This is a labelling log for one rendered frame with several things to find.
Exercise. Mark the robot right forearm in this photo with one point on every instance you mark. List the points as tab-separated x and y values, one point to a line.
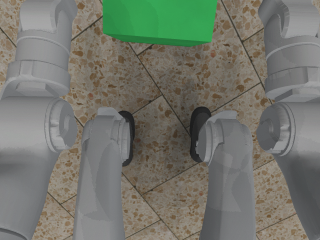
292	50

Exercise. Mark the left robot upper arm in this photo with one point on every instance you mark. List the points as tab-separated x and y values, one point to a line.
34	130

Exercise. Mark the left robot foot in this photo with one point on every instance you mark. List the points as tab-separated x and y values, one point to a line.
129	119

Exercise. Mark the robot left shin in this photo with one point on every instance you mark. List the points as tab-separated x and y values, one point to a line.
102	111

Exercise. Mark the robot left forearm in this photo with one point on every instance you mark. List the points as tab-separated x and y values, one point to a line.
40	67

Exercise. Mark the carton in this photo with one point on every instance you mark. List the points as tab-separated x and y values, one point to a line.
185	23

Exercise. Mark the right robot upper arm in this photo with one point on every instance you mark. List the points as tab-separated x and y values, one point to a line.
290	131

